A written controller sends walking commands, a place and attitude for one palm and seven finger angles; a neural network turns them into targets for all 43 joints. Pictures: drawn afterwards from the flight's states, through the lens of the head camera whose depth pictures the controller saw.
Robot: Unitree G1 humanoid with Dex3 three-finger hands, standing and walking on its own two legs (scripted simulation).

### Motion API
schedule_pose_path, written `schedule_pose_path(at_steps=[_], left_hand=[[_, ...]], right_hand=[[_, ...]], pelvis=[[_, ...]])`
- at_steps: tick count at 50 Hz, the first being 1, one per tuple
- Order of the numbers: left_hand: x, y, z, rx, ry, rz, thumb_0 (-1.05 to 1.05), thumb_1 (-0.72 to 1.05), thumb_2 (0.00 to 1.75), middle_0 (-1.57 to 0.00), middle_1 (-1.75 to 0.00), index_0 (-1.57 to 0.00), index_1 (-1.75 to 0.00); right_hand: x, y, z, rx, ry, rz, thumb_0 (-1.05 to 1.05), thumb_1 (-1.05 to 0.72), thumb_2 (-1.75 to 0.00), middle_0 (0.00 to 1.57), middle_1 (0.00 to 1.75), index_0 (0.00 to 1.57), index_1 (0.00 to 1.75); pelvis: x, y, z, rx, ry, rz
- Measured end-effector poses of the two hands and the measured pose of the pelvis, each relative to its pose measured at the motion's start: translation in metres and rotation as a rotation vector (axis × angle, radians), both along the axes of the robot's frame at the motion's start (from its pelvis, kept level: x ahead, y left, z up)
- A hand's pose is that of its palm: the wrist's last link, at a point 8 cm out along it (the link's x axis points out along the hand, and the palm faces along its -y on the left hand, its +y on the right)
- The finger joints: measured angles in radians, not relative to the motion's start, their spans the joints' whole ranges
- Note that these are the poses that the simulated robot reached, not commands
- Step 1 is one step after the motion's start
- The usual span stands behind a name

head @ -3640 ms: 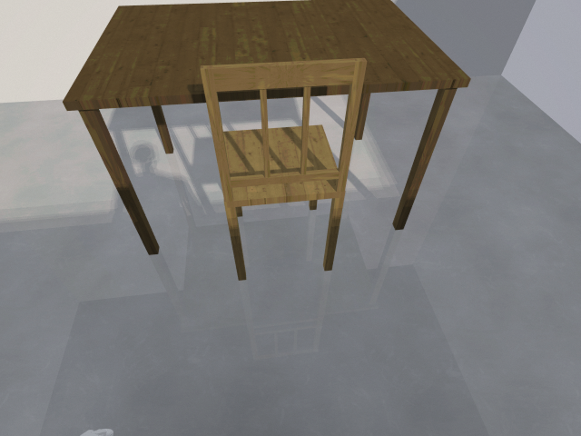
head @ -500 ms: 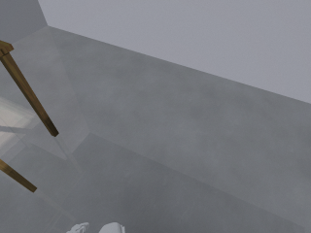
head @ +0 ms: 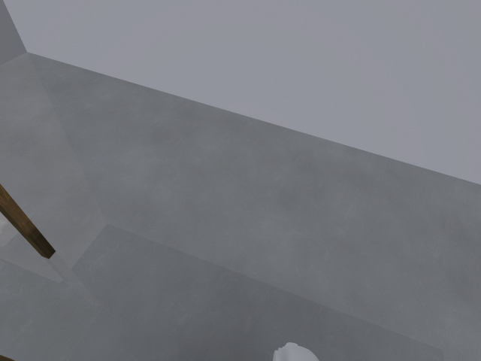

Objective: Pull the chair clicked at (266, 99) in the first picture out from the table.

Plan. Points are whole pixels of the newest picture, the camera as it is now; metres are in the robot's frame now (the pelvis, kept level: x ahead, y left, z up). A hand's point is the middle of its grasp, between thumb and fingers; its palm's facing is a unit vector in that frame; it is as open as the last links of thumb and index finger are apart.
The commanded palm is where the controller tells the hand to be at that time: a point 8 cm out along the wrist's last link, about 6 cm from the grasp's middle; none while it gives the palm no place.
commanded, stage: turn to face it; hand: left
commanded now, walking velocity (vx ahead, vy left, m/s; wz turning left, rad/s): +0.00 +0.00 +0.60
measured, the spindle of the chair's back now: out of the picture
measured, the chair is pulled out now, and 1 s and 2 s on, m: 0.00 0.00 0.00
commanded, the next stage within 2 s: take the last steps up to it in 1.94 s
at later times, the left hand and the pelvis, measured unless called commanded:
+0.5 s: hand out of the picture +0.11 +0.19 -0.19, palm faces +0.33 -0.93 -0.18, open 7.3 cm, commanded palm none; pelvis +0.07 -0.01 -0.02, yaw +17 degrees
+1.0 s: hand out of the picture +0.02 +0.20 -0.17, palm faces +0.57 -0.76 -0.31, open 7.4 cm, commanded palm none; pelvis +0.07 -0.03 -0.02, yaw +34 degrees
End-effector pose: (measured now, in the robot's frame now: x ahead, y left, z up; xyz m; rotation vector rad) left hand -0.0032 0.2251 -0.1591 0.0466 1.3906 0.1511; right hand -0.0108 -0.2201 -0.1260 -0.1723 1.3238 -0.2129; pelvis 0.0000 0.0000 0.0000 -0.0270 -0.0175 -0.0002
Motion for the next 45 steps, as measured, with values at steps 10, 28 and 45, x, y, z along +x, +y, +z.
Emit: schedule_pose_path(at_steps=[10,28,45], left_hand=[[0.111,-0.022,-0.001,0.091,-0.153,-0.012,0.01,0.93,0.9,-0.2,-0.3,-0.2,-0.3],[0.068,0.033,-0.021,0.109,-0.187,0.268,0.0,0.91,0.9,-0.2,-0.3,-0.2,-0.3],[0.0,0.033,0.024,0.226,-0.108,0.454,0.01,0.91,0.9,-0.2,-0.3,-0.2,-0.3]], right_hand=[[-0.026,0.004,-0.034,0.141,0.3,-0.059,0.01,-0.91,-0.89,0.2,0.3,0.2,0.3],[0.243,-0.009,-0.007,-0.063,-0.222,0.366,0.01,-0.91,-0.89,0.19,0.3,0.2,0.3],[0.271,0.024,-0.013,0.038,-0.138,0.559,0.01,-0.91,-0.89,0.2,0.3,0.2,0.3]], pelvis=[[0.056,-0.03,-0.021,0.024,0.009,0.095],[0.064,0.002,-0.035,0.001,0.001,0.318],[0.07,-0.014,-0.013,0.0,0.029,0.511]])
